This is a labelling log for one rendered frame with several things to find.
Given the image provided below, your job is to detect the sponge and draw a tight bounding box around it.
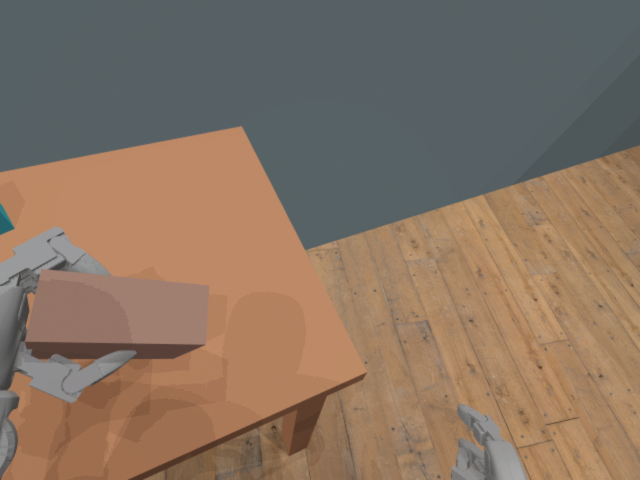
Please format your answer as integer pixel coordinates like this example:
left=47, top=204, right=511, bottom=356
left=25, top=269, right=209, bottom=359

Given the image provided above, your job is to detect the robot left hand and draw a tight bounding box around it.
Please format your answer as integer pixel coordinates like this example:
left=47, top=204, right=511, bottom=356
left=0, top=226, right=137, bottom=403

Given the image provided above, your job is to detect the left robot forearm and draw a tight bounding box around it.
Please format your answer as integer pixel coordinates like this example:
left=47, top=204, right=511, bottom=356
left=0, top=390, right=20, bottom=480

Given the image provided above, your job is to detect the robot right hand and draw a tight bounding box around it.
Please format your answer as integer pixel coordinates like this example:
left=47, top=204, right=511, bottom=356
left=451, top=404, right=527, bottom=480

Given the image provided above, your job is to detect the table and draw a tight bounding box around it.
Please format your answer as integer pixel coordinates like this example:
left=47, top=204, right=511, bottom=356
left=0, top=126, right=367, bottom=480

